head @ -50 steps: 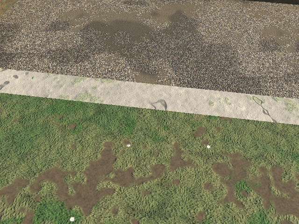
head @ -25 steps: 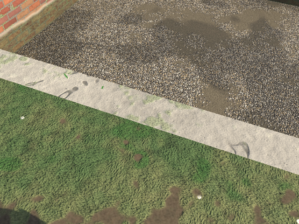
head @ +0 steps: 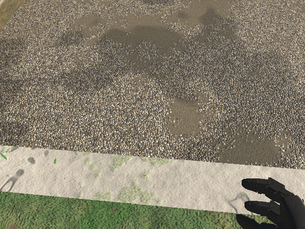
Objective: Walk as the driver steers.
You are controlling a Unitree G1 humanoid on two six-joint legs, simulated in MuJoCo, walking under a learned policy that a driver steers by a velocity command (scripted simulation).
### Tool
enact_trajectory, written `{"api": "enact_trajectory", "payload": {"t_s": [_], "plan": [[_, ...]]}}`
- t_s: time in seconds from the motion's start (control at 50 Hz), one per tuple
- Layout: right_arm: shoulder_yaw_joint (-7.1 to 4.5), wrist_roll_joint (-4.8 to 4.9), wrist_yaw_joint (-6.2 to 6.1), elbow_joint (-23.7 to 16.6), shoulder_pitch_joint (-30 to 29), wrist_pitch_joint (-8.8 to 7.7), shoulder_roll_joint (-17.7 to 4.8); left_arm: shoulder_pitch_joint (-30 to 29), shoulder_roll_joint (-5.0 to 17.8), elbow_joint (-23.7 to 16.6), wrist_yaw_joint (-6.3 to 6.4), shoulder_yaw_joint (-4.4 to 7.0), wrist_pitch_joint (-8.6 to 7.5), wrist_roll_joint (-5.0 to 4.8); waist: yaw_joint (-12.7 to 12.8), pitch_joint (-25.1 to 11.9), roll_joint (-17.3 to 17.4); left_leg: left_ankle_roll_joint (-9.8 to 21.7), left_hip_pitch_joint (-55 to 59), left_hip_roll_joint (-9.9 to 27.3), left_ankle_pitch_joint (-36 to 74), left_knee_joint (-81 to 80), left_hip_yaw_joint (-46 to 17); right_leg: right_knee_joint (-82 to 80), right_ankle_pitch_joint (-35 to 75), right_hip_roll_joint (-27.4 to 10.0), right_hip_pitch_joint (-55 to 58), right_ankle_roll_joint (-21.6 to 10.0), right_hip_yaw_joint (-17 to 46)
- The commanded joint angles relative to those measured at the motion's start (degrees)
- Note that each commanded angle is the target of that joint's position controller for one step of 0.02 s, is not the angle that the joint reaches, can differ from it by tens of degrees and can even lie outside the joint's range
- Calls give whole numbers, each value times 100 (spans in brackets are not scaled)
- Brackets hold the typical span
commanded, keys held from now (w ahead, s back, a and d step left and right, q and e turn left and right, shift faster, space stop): w+e+shift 0.44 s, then w+shift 0.08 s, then q+shift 0.48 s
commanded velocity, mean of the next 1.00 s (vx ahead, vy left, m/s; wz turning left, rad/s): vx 0.72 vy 0.00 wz -0.36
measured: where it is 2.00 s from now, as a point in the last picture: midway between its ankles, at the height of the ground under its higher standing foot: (200, 207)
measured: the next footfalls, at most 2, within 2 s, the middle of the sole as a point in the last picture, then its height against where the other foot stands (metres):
left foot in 0.12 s outside the picture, level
right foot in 0.58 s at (216, 213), level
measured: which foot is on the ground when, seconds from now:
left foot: up 0.00-0.10, down 0.12-0.58, up 0.60-0.98, down 1.00-1.00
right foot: down 0.00-0.12, up 0.14-0.56, down 0.58-1.00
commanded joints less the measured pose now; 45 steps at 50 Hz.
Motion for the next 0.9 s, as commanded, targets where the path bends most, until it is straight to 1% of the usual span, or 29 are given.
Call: {"api": "enact_trajectory", "payload": {"t_s": [0.02, 0.06, 0.1, 0.12, 0.14, 0.16, 0.18, 0.2, 0.22, 0.24, 0.28, 0.32, 0.42, 0.46, 0.5, 0.54, 0.56, 0.58, 0.6, 0.62, 0.64, 0.66, 0.68, 0.7, 0.72, 0.74, 0.8, 0.86, 0.9], "plan": [[-328, 249, -31, -419, -466, -32, -649, -244, 1062, -362, 100, 332, -13, -115, -51, -9, -515, -293, 2170, -652, 652, -1252, 674, -916, -644, -793, -1629, -539, 1387], [-470, 372, -9, -361, -361, -74, -837, -155, 872, -310, 108, 322, 61, -126, -114, -149, -689, -197, 2184, -612, 441, -1732, 477, -293, -470, -908, -711, -385, 1647], [-716, 383, 71, -57, 937, -137, -1169, -322, 790, -372, 73, 277, 132, -8, -880, -808, -758, 159, 3396, -480, -99, -1623, 552, 1369, 715, -815, -458, -126, 1399], [-819, 365, 47, 136, 2268, -141, -1445, -495, 315, -606, 8, 113, 121, 117, -1442, -1768, -220, 527, 5249, 480, -1252, -1257, -384, 3375, 264, -627, -1446, 111, 837], [-906, 154, 128, 227, 2527, -127, -2058, 402, -157, -983, -53, -57, 10, -128, -802, -2647, 2401, 1630, 6807, 2014, -3395, -2311, -3980, 5137, -1877, -252, -3342, 391, 343], [-855, 154, 143, 100, 2023, -73, -1569, 165, 355, -931, 22, -32, 39, -332, -900, -1963, 2169, 1686, 6268, 2144, -4801, -2678, -4646, 5855, -1102, -1022, -4297, 431, 15], [-777, 180, 102, 97, 1852, -31, -1122, -566, 714, -998, 50, 51, 98, -216, -1132, -1089, 1190, 1483, 5579, 1801, -4145, -2647, -3578, 6160, -629, -1167, -4560, 499, -239], [-714, 147, 75, 174, 1806, 46, -970, -970, 771, -1120, 58, 78, 166, -41, -1155, -631, 279, 1319, 4989, 1528, -3047, -2493, -2494, 6158, -347, -1357, -4503, 508, -384], [-675, 112, 51, 258, 1740, 96, -872, -1314, 762, -1256, 35, 105, 173, 69, -1125, -196, -67, 1217, 4383, 1191, -2223, -2498, -1662, 5857, -73, -1522, -4403, 489, -392], [-644, 35, 19, 373, 1652, 97, -840, -1257, 750, -1336, -15, 148, 203, 56, -925, 6, 244, 1177, 3920, 1069, -1813, -2531, -1173, 5637, 131, -1689, -4176, 508, -328], [-623, 87, 41, 681, 1704, 109, -680, -1198, 610, -1365, -85, 140, 272, -37, -766, 194, 477, 1154, 3592, 874, -1156, -2624, -460, 5460, -29, -1859, -4083, 509, -428], [-643, 136, 35, 925, 1711, 119, -770, -1196, 450, -1437, -107, 61, 367, -17, -573, 313, 442, 1226, 3469, 951, -143, -2582, 13, 5431, 114, -1898, -4325, 536, -460], [-632, 9, -45, 1221, 1658, 117, -1004, -1925, 497, -1577, -267, -34, 327, 118, -649, 611, 63, 933, 3187, 785, 1208, -2516, 1515, 3807, 1736, -1736, -4126, 412, -959], [-663, 48, -30, 1341, 1935, 95, -1248, -2257, 395, -1601, -379, -91, 253, 91, -809, 680, -33, 848, 3233, 819, 1793, -2661, 1790, 2967, 2001, -1584, -3549, 266, -1393], [-680, 107, -26, 1306, 1937, 170, -1562, -2176, 515, -1574, -386, -32, 196, 46, -674, 593, 296, 783, 3199, 824, 4389, -2447, 2071, 2229, 1532, -1055, -2278, 119, -1888], [-721, 166, -83, 1399, 2045, 282, -1933, -1216, 818, -1330, -355, 130, 223, 114, -82, 106, 701, 903, 3630, 1023, 6346, -1338, 1979, 1787, 912, -669, -991, -98, -1809], [-681, 221, -59, 1446, 1803, 328, -1901, 79, 1092, -892, -288, 314, 257, 154, 614, -407, 690, 836, 3408, 858, 6003, -34, 1953, 886, 1773, -719, 462, -287, -1557], [-617, 255, -55, 1406, 1662, 325, -1625, 1002, 1414, -463, -190, 390, 304, 194, 863, -645, -251, 501, 2356, -9, 1585, 2864, 1988, 326, 3658, -1414, 1861, -617, -601], [-344, 123, 32, 1495, 3410, 206, -654, 413, 1451, -745, -217, 185, 217, 467, -434, -2031, -1795, 422, 1249, -860, -3643, 4931, 485, 1335, 6770, -2933, 3066, -1373, 1653], [-470, 520, 69, 1542, 3136, 149, -1321, 599, 1111, -816, -318, 205, 247, 481, 273, -2888, -1207, 384, 1058, -1148, -3450, 5083, -697, 446, 5913, -3598, 2764, -1876, 2055], [-530, 637, 38, 1336, 2566, 267, -1456, 258, 1259, -618, -362, 275, 237, 346, 8, -2127, -578, 351, 807, -822, -3092, 4618, -353, -204, 3389, -3499, 1759, -1616, 1928], [-530, 523, -96, 1197, 2148, 449, -1294, -193, 1192, -481, -377, 267, 168, 209, -297, -887, -69, 294, 639, -530, -2802, 4229, 126, -523, 2476, -3295, 532, -1211, 1482], [-550, 367, -211, 1322, 2180, 649, -1197, -582, 875, -467, -390, 186, 85, 278, -516, -459, -8, 237, 791, -341, -2506, 4154, 272, -458, 2425, -3089, -303, -980, 989], [-569, 342, -190, 1444, 2533, 842, -1056, -896, 637, -575, -406, 104, 36, 355, -767, -247, 19, 162, 1202, -249, -2308, 4093, 341, -433, 2301, -2885, -1062, -827, 451], [-594, 357, -176, 1530, 2789, 958, -923, -1068, 575, -582, -421, 75, 0, 399, -903, -154, -158, 125, 1453, -203, -2293, 3851, 399, -569, 2308, -2763, -1454, -669, 84], [-625, 256, -192, 1419, 2707, 1045, -918, -1185, 626, -607, -373, 100, 3, 400, -947, -55, -320, 115, 1508, -171, -2127, 3595, 437, -594, 2598, -2757, -1659, -504, -186], [-592, 133, -230, 1022, 2052, 1082, -763, -1319, 710, -708, -137, 148, 22, 386, -848, -213, -556, 214, 820, -151, -1534, 2748, 694, -298, 3440, -2709, -1103, -373, -953], [-536, 25, -42, 733, 1630, 1049, -665, -1717, 896, -874, 163, 163, 245, 508, -829, -433, -891, 356, 1391, -405, -172, 1352, 1363, 297, 3710, -2329, -1392, -57, -1879], [-524, 52, 100, 698, 1875, 1122, -716, -1809, 914, -932, 184, 145, 407, 464, -856, -781, -1106, 361, 1700, -495, -256, 1498, 1579, 637, 3339, -2688, -1249, -99, -1849]]}}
